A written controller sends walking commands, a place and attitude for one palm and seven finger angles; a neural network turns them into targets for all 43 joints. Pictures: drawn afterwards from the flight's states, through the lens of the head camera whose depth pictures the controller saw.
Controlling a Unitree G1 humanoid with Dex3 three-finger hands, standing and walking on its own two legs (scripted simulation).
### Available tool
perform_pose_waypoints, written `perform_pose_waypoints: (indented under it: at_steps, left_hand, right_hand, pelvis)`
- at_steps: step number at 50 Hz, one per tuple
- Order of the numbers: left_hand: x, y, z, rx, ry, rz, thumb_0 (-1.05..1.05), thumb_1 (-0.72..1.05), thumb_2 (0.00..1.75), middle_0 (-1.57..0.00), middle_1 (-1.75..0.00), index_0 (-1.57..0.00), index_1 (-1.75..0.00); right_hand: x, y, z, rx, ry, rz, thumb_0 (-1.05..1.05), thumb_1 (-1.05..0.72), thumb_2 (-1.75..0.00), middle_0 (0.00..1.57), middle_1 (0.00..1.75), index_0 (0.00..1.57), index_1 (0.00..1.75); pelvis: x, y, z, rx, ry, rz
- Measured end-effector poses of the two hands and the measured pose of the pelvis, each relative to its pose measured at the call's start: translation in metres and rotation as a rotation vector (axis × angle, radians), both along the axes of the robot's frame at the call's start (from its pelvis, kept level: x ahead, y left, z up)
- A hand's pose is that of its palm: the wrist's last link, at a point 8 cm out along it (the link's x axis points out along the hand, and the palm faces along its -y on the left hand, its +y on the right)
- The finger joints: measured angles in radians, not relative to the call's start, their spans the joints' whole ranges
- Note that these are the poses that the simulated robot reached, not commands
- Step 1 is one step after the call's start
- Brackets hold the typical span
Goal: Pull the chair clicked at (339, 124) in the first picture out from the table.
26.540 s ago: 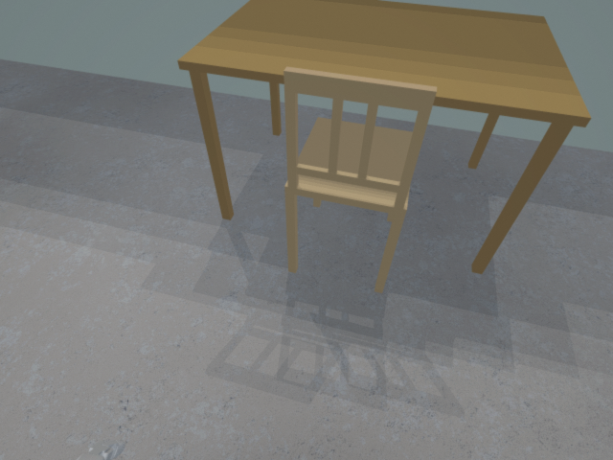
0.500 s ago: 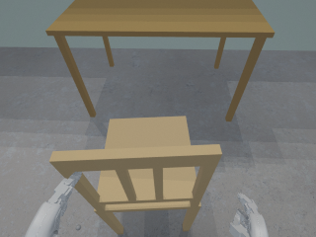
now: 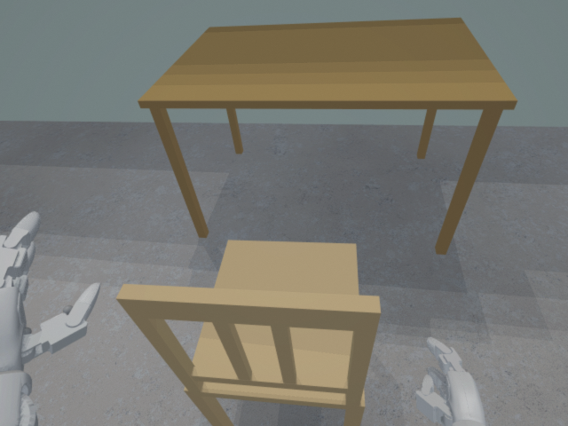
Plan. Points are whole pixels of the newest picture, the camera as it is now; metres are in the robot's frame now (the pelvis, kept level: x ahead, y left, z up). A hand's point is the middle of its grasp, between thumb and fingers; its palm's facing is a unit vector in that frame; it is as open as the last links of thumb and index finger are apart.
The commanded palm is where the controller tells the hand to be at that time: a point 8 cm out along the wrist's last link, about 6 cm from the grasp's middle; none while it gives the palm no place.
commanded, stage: draw the hand back to the body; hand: left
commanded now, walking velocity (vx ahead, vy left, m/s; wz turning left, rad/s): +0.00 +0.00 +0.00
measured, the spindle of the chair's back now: (234, 349) +0.27 +0.14 -0.10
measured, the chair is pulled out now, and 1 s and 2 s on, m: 0.61 0.61 0.61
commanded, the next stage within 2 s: step back with the hand held close in 0.48 s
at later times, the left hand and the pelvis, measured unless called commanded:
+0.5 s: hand (56, 310) +0.18 +0.27 +0.16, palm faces +0.45 -0.78 -0.44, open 7.4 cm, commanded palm +0.13 +0.31 +0.18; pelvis -0.01 +0.01 +0.01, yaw -2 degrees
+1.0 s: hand (54, 311) +0.18 +0.27 +0.16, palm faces +0.30 -0.77 -0.56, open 7.4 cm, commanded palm +0.12 +0.32 +0.18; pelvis -0.03 +0.03 +0.00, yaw -3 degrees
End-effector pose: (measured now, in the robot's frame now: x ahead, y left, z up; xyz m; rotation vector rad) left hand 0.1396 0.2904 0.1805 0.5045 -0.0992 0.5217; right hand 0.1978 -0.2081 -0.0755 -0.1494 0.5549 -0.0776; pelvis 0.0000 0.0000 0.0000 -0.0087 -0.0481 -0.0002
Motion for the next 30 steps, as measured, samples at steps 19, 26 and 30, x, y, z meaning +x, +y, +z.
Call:
perform_pose_waypoints:
  at_steps: [19,26,30]
  left_hand:
    - [0.001,0.014,0.003,0.006,0.003,-0.043,0.01,0.87,0.89,-0.21,-0.3,-0.21,-0.3]
    - [-0.001,0.014,0.004,0.005,-0.003,-0.064,0.01,0.89,0.9,-0.21,-0.3,-0.21,-0.3]
    - [0.0,0.018,0.011,0.019,-0.034,-0.063,0.01,0.89,0.9,-0.21,-0.3,-0.21,-0.3]
  right_hand:
    - [-0.047,-0.016,-0.008,-0.03,0.124,-0.079,0.02,-0.91,-0.9,0.2,0.3,0.2,0.3]
    - [-0.051,-0.007,-0.006,-0.029,0.115,-0.071,0.02,-0.91,-0.9,0.2,0.3,0.2,0.3]
    - [-0.047,-0.001,-0.004,-0.02,0.097,-0.064,0.02,-0.9,-0.9,0.2,0.3,0.2,0.3]
  pelvis:
    - [-0.012,0.009,0.007,0.0,-0.024,-0.027]
    - [-0.012,0.015,0.007,-0.001,-0.031,-0.032]
    - [-0.012,0.017,0.007,-0.001,-0.034,-0.033]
